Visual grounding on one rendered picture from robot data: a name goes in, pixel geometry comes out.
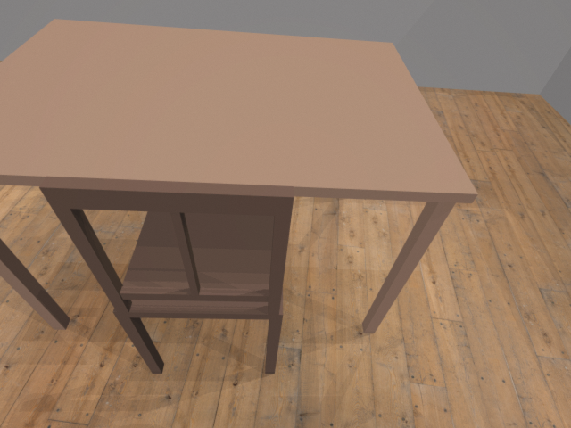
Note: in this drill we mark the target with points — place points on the table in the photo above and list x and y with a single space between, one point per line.
334 118

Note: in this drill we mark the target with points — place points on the chair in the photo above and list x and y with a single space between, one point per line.
206 250

